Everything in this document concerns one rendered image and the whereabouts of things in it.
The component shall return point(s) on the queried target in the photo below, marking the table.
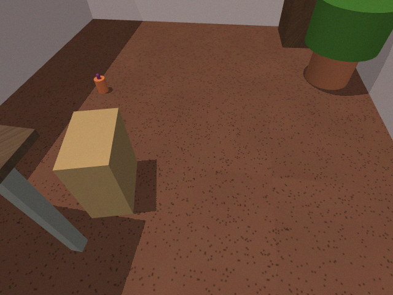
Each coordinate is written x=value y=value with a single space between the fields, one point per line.
x=14 y=144

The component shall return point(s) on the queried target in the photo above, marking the potted plant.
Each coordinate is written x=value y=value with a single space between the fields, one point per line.
x=342 y=33

